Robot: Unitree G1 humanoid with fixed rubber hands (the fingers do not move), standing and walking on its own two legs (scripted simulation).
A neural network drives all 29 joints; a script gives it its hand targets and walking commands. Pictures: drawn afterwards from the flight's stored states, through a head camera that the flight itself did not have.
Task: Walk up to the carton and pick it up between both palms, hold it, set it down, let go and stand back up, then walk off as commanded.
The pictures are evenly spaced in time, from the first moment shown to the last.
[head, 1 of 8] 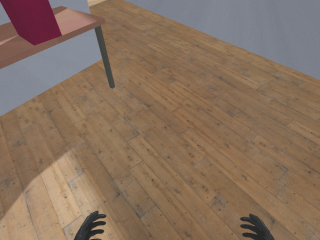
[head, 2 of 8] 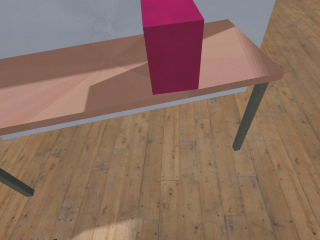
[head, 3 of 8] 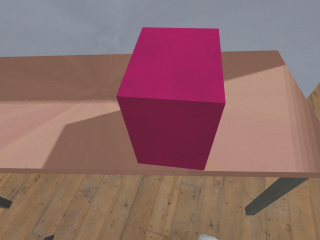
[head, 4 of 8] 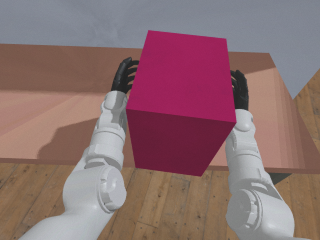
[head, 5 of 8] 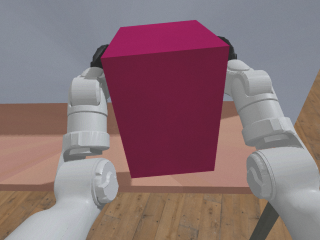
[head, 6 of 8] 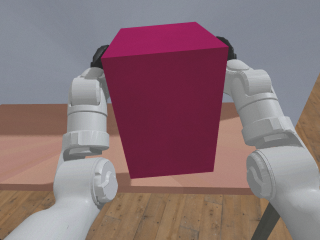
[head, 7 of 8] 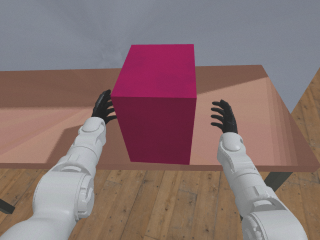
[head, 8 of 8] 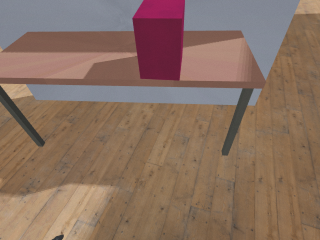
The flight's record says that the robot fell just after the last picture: no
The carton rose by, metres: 0.23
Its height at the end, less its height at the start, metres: +0.00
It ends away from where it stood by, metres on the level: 0.02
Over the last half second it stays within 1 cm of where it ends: yes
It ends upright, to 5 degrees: yes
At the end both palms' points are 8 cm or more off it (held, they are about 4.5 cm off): yes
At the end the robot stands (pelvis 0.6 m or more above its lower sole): yes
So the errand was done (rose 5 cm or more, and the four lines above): yes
